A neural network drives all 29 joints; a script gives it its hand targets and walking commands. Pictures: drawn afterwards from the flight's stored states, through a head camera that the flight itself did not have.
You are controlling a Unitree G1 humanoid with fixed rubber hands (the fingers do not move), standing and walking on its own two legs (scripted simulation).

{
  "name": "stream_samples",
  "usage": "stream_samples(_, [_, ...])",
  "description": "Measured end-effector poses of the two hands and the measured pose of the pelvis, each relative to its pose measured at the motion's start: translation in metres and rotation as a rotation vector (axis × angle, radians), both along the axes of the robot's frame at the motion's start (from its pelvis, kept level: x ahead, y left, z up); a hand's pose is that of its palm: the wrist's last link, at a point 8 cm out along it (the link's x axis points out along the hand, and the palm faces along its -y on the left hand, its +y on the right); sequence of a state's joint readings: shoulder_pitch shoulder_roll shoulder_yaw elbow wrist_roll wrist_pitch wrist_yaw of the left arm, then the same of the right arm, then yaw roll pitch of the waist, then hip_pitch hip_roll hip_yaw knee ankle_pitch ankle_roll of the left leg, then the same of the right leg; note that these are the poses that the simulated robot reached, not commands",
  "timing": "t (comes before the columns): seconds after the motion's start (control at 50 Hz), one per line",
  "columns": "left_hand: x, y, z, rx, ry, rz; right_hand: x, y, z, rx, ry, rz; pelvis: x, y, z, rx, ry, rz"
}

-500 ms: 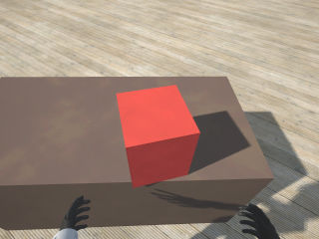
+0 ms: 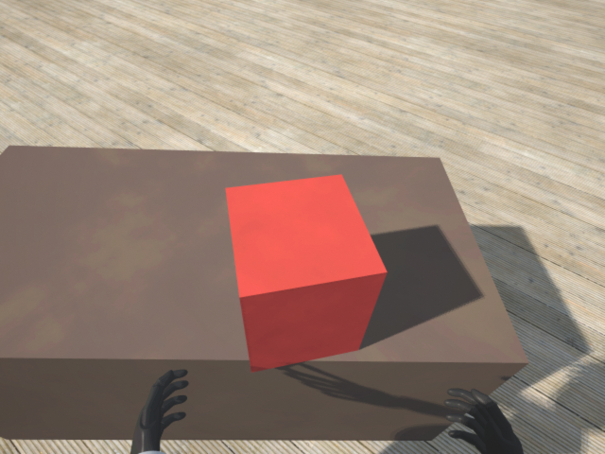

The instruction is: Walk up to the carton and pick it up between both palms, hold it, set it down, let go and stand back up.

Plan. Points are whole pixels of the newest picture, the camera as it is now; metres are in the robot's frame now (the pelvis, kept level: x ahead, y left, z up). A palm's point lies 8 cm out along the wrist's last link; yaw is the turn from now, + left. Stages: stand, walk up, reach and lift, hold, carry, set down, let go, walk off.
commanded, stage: reach and lift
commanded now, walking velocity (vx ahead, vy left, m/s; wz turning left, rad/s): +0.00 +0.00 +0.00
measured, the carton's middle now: (296, 274) +0.41 +0.02 -0.05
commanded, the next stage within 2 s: none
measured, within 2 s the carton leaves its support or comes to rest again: neither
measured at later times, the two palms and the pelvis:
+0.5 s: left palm (181, 416) +0.17 +0.16 -0.03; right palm (500, 433) +0.18 -0.25 -0.05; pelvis -0.02 -0.01 -0.01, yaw -1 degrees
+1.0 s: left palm (166, 372) +0.22 +0.18 +0.00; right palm (478, 355) +0.26 -0.23 -0.01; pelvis -0.01 -0.01 +0.00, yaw -1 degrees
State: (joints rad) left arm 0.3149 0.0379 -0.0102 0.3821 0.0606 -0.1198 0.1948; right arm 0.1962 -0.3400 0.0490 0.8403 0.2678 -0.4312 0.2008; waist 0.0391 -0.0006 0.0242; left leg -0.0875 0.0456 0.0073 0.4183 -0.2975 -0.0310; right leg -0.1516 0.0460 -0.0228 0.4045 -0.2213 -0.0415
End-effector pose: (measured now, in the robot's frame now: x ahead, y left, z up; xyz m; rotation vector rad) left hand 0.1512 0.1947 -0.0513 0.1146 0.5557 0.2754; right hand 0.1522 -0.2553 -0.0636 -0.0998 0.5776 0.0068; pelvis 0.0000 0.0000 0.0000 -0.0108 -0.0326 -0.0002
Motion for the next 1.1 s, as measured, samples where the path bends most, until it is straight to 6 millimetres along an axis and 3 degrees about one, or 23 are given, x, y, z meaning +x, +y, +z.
stream_samples(0.22, [-0.013, -0.016, -0.001, -0.060, -0.090, 0.041, 0.003, -0.006, 0.015, -0.018, -0.096, 0.040, -0.007, -0.003, -0.003, 0.004, 0.022, -0.001])
stream_samples(0.52, [0.025, -0.038, 0.023, -0.069, -0.236, 0.029, 0.025, 0.006, 0.018, 0.049, -0.176, 0.069, -0.016, -0.005, -0.007, 0.017, 0.040, -0.010])
stream_samples(0.7, [0.036, -0.027, 0.023, -0.059, -0.208, 0.068, 0.060, 0.007, 0.033, 0.035, -0.215, 0.079, -0.016, -0.007, -0.005, 0.021, 0.049, -0.013])
stream_samples(0.84, [0.051, -0.019, 0.035, -0.050, -0.241, 0.073, 0.091, 0.012, 0.047, 0.037, -0.244, 0.094, -0.013, -0.007, -0.004, 0.015, 0.055, -0.010])
stream_samples(1.1, [0.074, -0.009, 0.055, -0.043, -0.249, 0.071, 0.121, 0.024, 0.060, 0.055, -0.266, 0.106, -0.010, -0.006, 0.000, 0.010, 0.053, -0.013])
